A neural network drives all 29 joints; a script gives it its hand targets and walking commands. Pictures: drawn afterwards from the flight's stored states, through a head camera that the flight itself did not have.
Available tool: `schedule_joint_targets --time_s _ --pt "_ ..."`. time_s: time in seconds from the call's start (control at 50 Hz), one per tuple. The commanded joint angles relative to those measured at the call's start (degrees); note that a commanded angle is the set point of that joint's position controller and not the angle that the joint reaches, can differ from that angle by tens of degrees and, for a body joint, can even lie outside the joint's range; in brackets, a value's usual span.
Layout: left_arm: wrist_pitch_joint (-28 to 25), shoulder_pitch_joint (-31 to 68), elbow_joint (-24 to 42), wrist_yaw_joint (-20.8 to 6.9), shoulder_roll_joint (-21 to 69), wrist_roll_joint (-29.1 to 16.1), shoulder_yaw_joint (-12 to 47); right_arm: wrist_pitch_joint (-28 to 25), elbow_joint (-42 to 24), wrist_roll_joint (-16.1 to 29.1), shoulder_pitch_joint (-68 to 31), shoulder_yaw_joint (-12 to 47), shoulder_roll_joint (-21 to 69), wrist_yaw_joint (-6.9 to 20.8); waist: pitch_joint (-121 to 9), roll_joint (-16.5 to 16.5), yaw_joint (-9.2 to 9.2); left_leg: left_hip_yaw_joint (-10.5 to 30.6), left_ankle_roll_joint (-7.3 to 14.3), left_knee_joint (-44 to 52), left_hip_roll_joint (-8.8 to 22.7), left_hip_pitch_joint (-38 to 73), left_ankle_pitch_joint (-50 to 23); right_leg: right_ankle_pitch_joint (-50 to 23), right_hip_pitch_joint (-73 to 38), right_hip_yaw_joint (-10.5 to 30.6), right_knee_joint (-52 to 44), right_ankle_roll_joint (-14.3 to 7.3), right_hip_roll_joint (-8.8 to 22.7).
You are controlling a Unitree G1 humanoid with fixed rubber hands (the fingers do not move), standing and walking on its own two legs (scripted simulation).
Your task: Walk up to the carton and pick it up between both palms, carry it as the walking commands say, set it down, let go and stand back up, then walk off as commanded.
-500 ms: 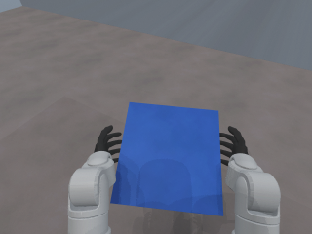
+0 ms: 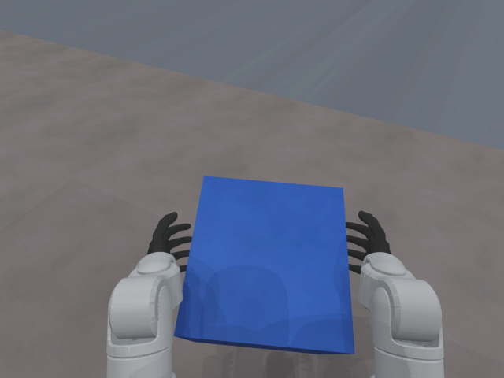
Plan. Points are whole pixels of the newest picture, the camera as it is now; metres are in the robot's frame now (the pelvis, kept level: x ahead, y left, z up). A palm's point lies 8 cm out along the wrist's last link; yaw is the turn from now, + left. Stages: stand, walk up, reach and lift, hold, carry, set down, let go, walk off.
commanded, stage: carry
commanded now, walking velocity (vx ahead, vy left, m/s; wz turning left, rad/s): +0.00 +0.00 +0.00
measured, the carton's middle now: (264, 269) +0.31 +0.00 +0.02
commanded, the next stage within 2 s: none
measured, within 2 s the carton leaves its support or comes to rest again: neither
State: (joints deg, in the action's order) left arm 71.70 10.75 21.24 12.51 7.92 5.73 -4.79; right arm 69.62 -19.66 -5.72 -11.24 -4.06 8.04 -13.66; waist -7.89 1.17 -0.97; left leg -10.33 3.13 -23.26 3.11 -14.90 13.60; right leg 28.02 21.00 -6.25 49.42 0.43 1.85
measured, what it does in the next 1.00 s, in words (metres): walks ahead: right foot, then left foot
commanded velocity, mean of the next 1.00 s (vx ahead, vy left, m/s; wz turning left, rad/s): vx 0.00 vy -0.08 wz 0.24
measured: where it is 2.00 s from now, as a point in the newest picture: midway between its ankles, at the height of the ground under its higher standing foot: (262, 374)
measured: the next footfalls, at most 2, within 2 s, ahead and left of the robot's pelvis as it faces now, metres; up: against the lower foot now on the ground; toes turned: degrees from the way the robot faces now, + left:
right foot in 0.20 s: +0.30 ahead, -0.11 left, +0.00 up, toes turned -5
left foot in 0.36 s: +0.14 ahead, +0.08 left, +0.00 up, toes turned +9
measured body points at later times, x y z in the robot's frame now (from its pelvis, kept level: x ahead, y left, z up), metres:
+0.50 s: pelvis +0.21 -0.02 -0.01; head +0.29 +0.01 +0.43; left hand +0.50 +0.15 +0.03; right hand +0.52 -0.16 +0.05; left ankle +0.10 +0.08 -0.75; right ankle +0.27 -0.11 -0.74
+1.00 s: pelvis +0.34 +0.01 -0.02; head +0.35 +0.02 +0.43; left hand +0.58 +0.22 +0.05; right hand +0.65 -0.08 +0.06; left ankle +0.37 +0.07 -0.75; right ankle +0.31 -0.13 -0.73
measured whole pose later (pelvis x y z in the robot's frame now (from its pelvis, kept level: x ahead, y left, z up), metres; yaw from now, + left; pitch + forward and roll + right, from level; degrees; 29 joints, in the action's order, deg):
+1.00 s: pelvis +0.34 +0.01 -0.02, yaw +12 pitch +3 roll -1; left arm 71.2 11.4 20.2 12.6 8.0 4.2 -5.1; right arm 69.0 -20.2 -5.9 -10.5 -4.6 7.9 -13.6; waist -1.4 -1.2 0.3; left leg -8.4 5.9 -34.5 -0.6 -23.7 14.1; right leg 30.6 18.1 -5.2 43.2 1.7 3.0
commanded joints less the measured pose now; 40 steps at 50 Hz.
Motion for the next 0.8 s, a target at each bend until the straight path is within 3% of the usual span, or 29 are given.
schedule_joint_targets --time_s 0.0,0.04,0.08,0.1,0.12,0.16,0.18,0.2,0.24,0.28,0.3,0.32,0.34,0.36,0.38,0.42,0.46,0.5,0.52,0.54,0.56,0.58,0.6,0.64,0.66,0.7,0.74,0.76,0.78 --pt "-1.0 23.0 4.2 -13.9 57.3 -22.0 35.3 1.1 -7.3 21.6 -22.1 33.0 56.1 15.6 -8.8 6.3 -0.31 8.5 2.3 5.0 12.5 25.0 -40.5 -11.3 11.3 -3.8 -15.3 0.7 -0.9" --pt "-1.5 24.2 5.3 -13.7 58.9 -22.3 35.3 0.8 -10.0 22.9 -24.8 34.1 57.0 15.9 -9.0 8.8 -0.15 4.1 1.1 3.9 10.4 22.3 -42.3 -18.5 6.0 -6.4 -19.5 0.6 -2.4" --pt "-2.0 25.5 7.2 -13.6 59.8 -23.2 35.9 0.4 -11.0 23.2 -24.9 34.4 58.0 15.9 -10.6 8.0 0.78 0.3 -0.8 0.3 7.8 16.7 -37.9 -30.2 -4.1 -7.7 -25.1 -0.3 -2.9" --pt "-2.0 25.2 8.0 -13.7 59.5 -23.3 35.8 0.4 -11.3 23.0 -24.1 34.4 57.7 15.7 -12.4 6.3 1.11 -0.6 -2.6 -2.0 7.0 11.9 -35.6 -34.5 -11.1 -5.6 -25.8 -1.1 -0.4" --pt "-2.1 25.6 9.0 -13.8 58.9 -23.2 35.7 0.4 -10.9 22.6 -22.5 34.2 57.2 15.5 -15.5 3.4 1.04 -0.2 -3.9 -5.3 5.8 6.5 -29.6 -43.2 -17.9 -0.4 -23.5 -3.3 4.2" --pt "-1.8 25.2 9.1 -13.6 57.0 -22.9 35.5 1.1 -9.7 22.0 -20.6 34.0 56.3 15.2 -20.7 -9.0 1.72 1.0 -5.3 -20.5 -1.1 -4.1 -0.8 -62.7 -28.5 17.4 -23.5 -10.8 18.0" --pt "-1.5 24.6 8.2 -13.4 56.2 -22.1 35.2 1.8 -8.0 21.9 -20.1 34.7 56.5 15.2 -20.1 -11.2 1.98 3.5 -4.4 -25.2 -2.6 -6.1 18.6 -70.6 -29.1 21.5 -25.6 -12.7 21.0" --pt "-1.1 22.5 6.7 -13.3 55.0 -20.8 33.7 2.2 -6.9 22.2 -20.3 35.4 56.3 15.1 -18.5 -7.6 2.02 5.4 -3.5 -22.2 -2.2 -4.7 21.4 -69.9 -27.3 19.8 -26.5 -11.3 19.7" --pt "-1.4 20.5 5.4 -13.9 56.0 -21.3 32.8 2.1 -8.0 21.6 -19.9 34.7 55.5 14.9 -20.5 -14.9 2.04 7.0 -3.6 -13.9 -1.5 -9.1 20.4 -63.4 -32.8 18.6 -26.5 -11.3 20.3" --pt "-2.1 20.3 5.4 -14.4 58.6 -22.3 33.8 1.4 -7.4 22.1 -19.4 34.3 58.0 15.3 -22.4 -13.2 1.02 5.6 -4.5 -1.3 -0.1 -3.9 12.0 -57.5 -31.2 8.4 -24.3 -8.4 14.3" --pt "-2.7 20.8 6.0 -14.5 60.4 -22.7 34.4 0.7 -8.5 22.8 -20.4 34.6 59.6 15.6 -24.5 -12.2 0.62 4.7 -4.6 2.7 1.3 1.9 2.1 -55.0 -27.9 4.9 -23.6 -5.8 12.7" --pt "-3.5 22.3 8.1 -14.6 61.5 -23.4 35.3 -0.1 -9.1 23.2 -21.0 34.5 60.9 16.0 -25.4 -9.5 0.43 6.5 -4.3 3.0 3.6 7.0 -4.7 -50.3 -23.0 2.0 -22.8 -3.3 11.1" --pt "-4.3 24.4 10.4 -14.7 62.8 -23.9 36.4 -1.0 -10.6 23.7 -22.2 34.6 61.9 16.4 -25.9 -4.1 0.12 11.5 -2.6 2.3 7.2 11.9 -13.7 -45.5 -16.8 0.5 -20.6 -1.5 9.4" --pt "-4.8 25.9 11.8 -14.9 63.4 -24.0 37.1 -1.7 -11.9 24.0 -23.4 35.0 62.4 16.7 -25.6 1.3 0.08 17.3 -0.2 0.5 11.9 14.5 -28.0 -39.8 -11.6 -1.3 -17.8 -0.1 6.9" --pt "-5.5 29.1 14.7 -15.0 63.9 -24.5 38.5 -2.5 -12.7 24.2 -23.7 35.2 63.6 16.9 -24.0 4.0 -0.15 17.4 1.0 -3.9 13.0 16.5 -47.1 -35.9 -8.5 -1.2 -14.9 -0.2 4.9" --pt "-6.4 29.7 16.7 -14.4 63.2 -24.1 39.1 -3.0 -13.3 24.3 -22.6 35.9 63.0 17.1 -24.0 9.1 -0.22 15.8 0.0 -8.9 13.8 23.7 -69.4 -26.9 -2.6 -3.1 -12.5 -0.4 2.0" --pt "-6.8 27.4 16.6 -13.8 62.2 -23.8 39.4 -3.3 -13.7 24.5 -21.0 35.8 61.0 17.3 -22.9 13.3 -0.3 16.3 -0.3 -11.7 12.9 27.7 -78.9 -16.8 2.4 -4.3 -15.1 0.0 -0.4" --pt "-6.1 23.0 13.2 -13.6 61.7 -22.9 39.3 -2.6 -12.6 23.8 -18.6 35.6 58.8 17.2 -21.3 11.9 -0.01 14.5 -1.5 -15.0 11.1 22.5 -79.5 -22.5 -2.3 -4.7 -17.1 -0.4 -0.2" --pt "-5.5 21.0 11.2 -13.4 61.1 -22.4 39.0 -2.1 -11.9 23.1 -17.4 34.9 57.4 16.9 -21.6 7.8 0.48 11.5 -3.0 -19.5 9.0 15.3 -74.6 -36.6 -10.9 -4.4 -18.3 -1.0 1.6" --pt "-5.1 18.5 10.0 -13.4 60.3 -22.2 38.7 -1.7 -11.8 22.6 -16.9 34.5 56.1 16.8 -23.8 1.2 1.84 7.8 -5.1 -27.2 6.2 2.9 -60.6 -60.0 -25.6 -1.4 -18.3 -3.7 6.5" --pt "-4.9 17.7 9.0 -13.3 59.6 -22.2 38.5 -1.4 -11.2 22.0 -15.9 34.1 55.2 16.6 -24.5 -9.8 2.7 4.1 -6.8 -34.2 1.2 -16.1 -16.5 -90.5 -43.3 6.1 -15.7 -9.4 15.4" --pt "-4.6 18.0 8.3 -13.4 59.0 -22.3 38.2 -1.0 -11.6 22.2 -17.2 35.1 55.2 16.4 -22.8 -18.9 2.83 2.6 -7.5 -39.2 -3.7 -31.0 22.2 -110.2 -54.3 11.6 -14.0 -14.4 21.8" --pt "-4.3 18.3 8.7 -13.4 58.0 -22.6 37.7 -0.6 -11.0 22.2 -17.1 35.2 54.6 16.2 -21.3 -15.6 2.6 5.3 -6.5 -38.8 -1.9 -31.1 23.8 -99.6 -50.8 11.1 -15.9 -14.5 22.3" --pt "-3.3 17.9 7.4 -13.6 57.2 -21.5 36.0 -0.1 -8.8 22.1 -17.2 35.2 54.8 15.9 -16.1 -8.7 2.77 5.5 -4.7 -29.7 -0.2 -26.9 20.7 -82.7 -41.1 7.4 -19.2 -10.7 20.3" --pt "-3.2 18.2 7.5 -13.7 57.3 -21.1 35.7 0.1 -7.4 22.3 -16.5 35.3 55.4 16.3 -15.9 -6.3 2.35 5.1 -4.3 -24.5 -0.5 -20.1 15.2 -76.5 -34.3 3.5 -19.4 -8.8 17.6" --pt "-3.2 19.4 8.0 -14.1 57.5 -21.6 36.1 0.1 -6.2 21.9 -15.3 34.8 56.4 16.6 -15.5 -8.8 2.13 2.3 -3.9 -19.3 -3.2 -10.3 5.3 -67.5 -24.3 -2.1 -20.0 -6.1 14.3" --pt "-3.5 23.9 10.2 -14.7 59.4 -23.8 37.7 -0.4 -7.2 21.8 -16.9 34.3 58.2 16.6 -15.9 -8.1 1.16 -0.1 -3.3 -10.6 -4.2 -5.1 -5.8 -58.3 -21.6 -6.5 -16.7 -3.9 12.8" --pt "-3.7 25.9 11.1 -15.0 60.1 -24.8 38.5 -0.7 -7.6 21.6 -17.7 34.1 59.0 16.5 -16.1 -7.0 0.44 -0.2 -3.2 -3.6 -3.4 -0.9 -14.5 -56.2 -19.8 -8.1 -13.9 -2.3 11.4" --pt "-3.7 27.0 11.5 -15.3 60.5 -25.5 39.2 -0.9 -8.1 21.4 -18.3 33.9 59.6 16.4 -16.3 -5.2 -0.35 4.1 -1.4 -1.6 0.1 5.0 -23.2 -46.2 -14.6 -7.9 -10.5 -0.8 9.7"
